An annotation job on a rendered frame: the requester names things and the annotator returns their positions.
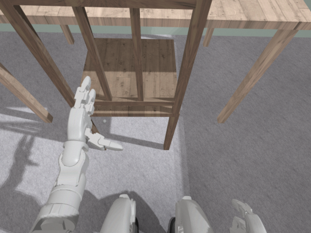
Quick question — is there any robot left forearm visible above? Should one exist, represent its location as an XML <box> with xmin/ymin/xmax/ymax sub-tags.
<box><xmin>29</xmin><ymin>140</ymin><xmax>89</xmax><ymax>233</ymax></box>

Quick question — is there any robot thigh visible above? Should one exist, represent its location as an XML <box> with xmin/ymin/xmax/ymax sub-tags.
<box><xmin>175</xmin><ymin>200</ymin><xmax>214</xmax><ymax>233</ymax></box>
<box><xmin>100</xmin><ymin>198</ymin><xmax>136</xmax><ymax>233</ymax></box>

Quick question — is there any robot left thigh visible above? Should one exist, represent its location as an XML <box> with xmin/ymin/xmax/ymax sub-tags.
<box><xmin>100</xmin><ymin>198</ymin><xmax>136</xmax><ymax>233</ymax></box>

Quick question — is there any right robot hand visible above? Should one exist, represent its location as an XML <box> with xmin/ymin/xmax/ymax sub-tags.
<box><xmin>229</xmin><ymin>199</ymin><xmax>267</xmax><ymax>233</ymax></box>

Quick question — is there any robot right thigh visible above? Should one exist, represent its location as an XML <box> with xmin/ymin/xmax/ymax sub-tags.
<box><xmin>175</xmin><ymin>200</ymin><xmax>214</xmax><ymax>233</ymax></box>

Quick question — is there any chair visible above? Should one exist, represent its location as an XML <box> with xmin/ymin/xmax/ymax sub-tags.
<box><xmin>0</xmin><ymin>0</ymin><xmax>212</xmax><ymax>150</ymax></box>

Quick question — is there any left robot hand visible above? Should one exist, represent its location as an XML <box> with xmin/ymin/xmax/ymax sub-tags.
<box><xmin>67</xmin><ymin>76</ymin><xmax>123</xmax><ymax>151</ymax></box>

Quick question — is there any table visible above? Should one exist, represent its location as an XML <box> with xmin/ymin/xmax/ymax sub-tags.
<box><xmin>0</xmin><ymin>0</ymin><xmax>311</xmax><ymax>123</ymax></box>

